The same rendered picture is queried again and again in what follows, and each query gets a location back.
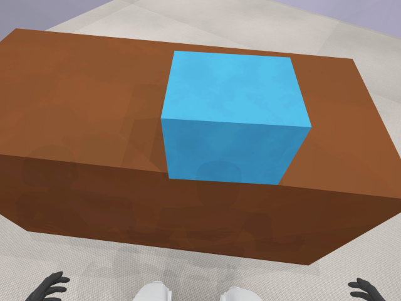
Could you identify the carton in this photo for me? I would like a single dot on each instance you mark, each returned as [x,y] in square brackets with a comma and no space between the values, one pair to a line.
[232,118]

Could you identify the robot right hand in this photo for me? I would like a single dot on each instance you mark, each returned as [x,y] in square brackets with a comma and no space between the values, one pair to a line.
[372,293]

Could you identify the robot thigh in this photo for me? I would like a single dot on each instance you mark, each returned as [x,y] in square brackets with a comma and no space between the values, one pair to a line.
[239,294]
[153,292]

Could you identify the right robot thigh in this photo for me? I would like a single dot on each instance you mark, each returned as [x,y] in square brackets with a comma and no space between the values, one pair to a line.
[239,294]

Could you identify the pedestal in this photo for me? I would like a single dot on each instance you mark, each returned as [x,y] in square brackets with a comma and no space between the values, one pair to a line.
[82,154]

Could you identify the robot left hand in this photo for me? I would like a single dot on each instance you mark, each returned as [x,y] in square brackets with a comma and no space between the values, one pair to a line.
[44,288]

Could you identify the left robot thigh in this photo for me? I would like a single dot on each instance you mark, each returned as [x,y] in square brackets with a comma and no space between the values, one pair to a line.
[153,292]

